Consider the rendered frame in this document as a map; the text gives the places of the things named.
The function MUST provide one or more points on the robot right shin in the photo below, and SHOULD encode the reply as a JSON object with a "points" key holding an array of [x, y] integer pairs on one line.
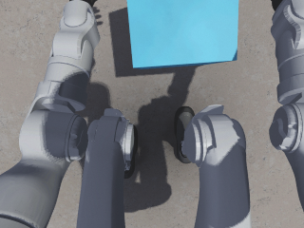
{"points": [[212, 110]]}

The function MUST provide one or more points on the robot shin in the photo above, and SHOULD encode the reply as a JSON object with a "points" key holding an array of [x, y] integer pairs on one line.
{"points": [[91, 132], [212, 110]]}

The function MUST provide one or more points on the right robot hand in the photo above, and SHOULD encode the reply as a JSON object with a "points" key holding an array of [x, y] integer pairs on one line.
{"points": [[275, 4]]}

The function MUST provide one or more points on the robot left shin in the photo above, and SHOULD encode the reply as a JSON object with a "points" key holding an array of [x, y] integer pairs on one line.
{"points": [[91, 132]]}

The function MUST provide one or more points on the robot right upper arm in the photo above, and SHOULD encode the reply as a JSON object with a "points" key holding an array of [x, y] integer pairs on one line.
{"points": [[287, 134]]}

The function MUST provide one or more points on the robot left forearm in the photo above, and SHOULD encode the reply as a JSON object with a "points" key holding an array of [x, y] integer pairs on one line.
{"points": [[69, 62]]}

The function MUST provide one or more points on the robot left upper arm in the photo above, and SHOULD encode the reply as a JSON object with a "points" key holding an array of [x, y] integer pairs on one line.
{"points": [[50, 142]]}

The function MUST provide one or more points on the carton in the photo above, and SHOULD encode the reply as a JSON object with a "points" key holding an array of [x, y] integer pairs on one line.
{"points": [[182, 33]]}

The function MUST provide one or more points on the robot right forearm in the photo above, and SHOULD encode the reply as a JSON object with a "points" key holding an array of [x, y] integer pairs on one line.
{"points": [[288, 32]]}

